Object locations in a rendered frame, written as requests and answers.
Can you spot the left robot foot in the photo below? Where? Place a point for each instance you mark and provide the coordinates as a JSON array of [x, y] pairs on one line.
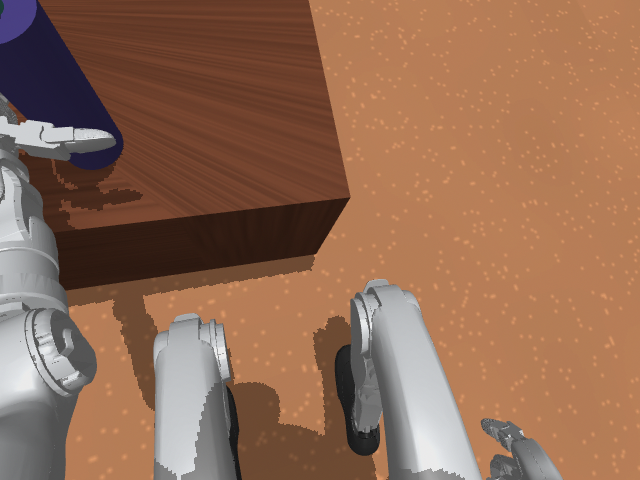
[[234, 432]]

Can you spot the left robot hand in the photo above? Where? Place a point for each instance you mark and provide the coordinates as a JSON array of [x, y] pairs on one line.
[[42, 139]]

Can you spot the right robot hand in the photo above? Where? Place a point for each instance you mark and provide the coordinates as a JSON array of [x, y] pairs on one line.
[[529, 462]]

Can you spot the bottle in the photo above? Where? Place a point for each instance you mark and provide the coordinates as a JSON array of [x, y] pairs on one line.
[[41, 78]]

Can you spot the right robot foot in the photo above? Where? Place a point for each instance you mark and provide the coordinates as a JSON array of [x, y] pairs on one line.
[[361, 443]]

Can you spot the left robot arm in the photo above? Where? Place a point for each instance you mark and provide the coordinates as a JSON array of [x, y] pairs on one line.
[[44, 359]]

